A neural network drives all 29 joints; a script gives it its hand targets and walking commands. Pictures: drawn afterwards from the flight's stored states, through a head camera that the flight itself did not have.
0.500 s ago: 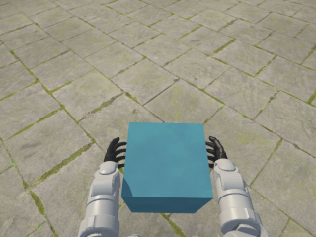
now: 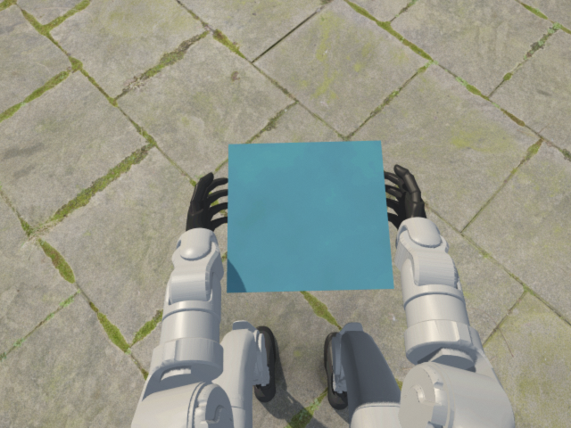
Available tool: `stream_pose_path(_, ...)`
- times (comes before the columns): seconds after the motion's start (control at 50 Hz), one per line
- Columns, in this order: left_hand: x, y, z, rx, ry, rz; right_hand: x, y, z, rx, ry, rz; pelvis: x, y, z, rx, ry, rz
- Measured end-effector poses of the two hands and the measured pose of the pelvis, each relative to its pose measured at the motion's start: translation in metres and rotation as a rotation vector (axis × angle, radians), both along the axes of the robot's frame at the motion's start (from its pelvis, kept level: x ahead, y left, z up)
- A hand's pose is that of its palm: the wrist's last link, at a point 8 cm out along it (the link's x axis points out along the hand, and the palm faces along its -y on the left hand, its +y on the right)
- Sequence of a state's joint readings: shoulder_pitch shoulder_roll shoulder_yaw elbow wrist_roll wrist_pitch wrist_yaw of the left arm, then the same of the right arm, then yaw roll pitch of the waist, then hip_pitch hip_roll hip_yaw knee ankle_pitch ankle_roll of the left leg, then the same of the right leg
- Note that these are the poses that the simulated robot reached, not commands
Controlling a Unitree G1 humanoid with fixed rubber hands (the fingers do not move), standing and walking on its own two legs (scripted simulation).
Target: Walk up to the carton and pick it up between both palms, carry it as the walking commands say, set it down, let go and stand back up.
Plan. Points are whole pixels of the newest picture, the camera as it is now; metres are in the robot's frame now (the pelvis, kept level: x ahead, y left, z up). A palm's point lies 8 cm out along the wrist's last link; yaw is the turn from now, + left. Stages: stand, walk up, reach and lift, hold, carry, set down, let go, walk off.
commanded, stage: set down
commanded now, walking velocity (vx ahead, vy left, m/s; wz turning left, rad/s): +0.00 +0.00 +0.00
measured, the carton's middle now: (302, 229) +0.39 -0.01 -0.14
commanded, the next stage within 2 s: none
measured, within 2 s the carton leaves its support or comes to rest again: neither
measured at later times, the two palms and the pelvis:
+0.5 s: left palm (219, 222) +0.41 +0.13 -0.15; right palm (394, 214) +0.42 -0.16 -0.14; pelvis -0.01 +0.00 -0.08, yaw -1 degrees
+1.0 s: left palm (229, 218) +0.45 +0.13 -0.23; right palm (379, 214) +0.45 -0.17 -0.23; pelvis -0.02 +0.00 -0.15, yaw -1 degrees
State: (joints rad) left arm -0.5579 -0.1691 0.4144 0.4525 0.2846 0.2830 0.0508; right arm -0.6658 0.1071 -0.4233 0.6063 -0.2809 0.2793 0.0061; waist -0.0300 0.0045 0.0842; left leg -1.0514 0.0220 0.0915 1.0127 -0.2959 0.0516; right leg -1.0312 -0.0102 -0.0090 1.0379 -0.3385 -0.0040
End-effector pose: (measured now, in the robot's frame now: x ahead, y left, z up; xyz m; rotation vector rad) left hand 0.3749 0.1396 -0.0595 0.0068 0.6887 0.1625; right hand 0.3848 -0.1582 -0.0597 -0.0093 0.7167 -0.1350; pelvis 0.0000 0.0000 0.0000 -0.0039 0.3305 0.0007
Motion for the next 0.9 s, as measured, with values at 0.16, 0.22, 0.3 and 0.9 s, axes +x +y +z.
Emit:
stream_pose_path(0.16, 0.01, -0.001, -0.035, -0.023, 0.007, 0.02, 0.014, -0.001, -0.031, 0.007, 0.007, 0.0, -0.006, -0.001, -0.025, 0.0, 0.061, -0.001)
stream_pose_path(0.22, 0.012, -0.002, -0.047, -0.037, 0.016, 0.029, 0.016, -0.002, -0.043, 0.012, 0.016, -0.006, -0.006, -0.002, -0.034, 0.0, 0.081, -0.001)
stream_pose_path(0.3, 0.017, -0.003, -0.06, -0.049, 0.014, 0.036, 0.019, -0.003, -0.056, 0.027, 0.015, -0.02, -0.005, -0.002, -0.046, 0.003, 0.105, -0.002)
stream_pose_path(0.9, 0.065, -0.009, -0.159, -0.032, -0.016, 0.007, 0.06, -0.01, -0.159, 0.051, -0.013, -0.052, -0.016, -0.006, -0.133, 0.024, 0.262, -0.03)
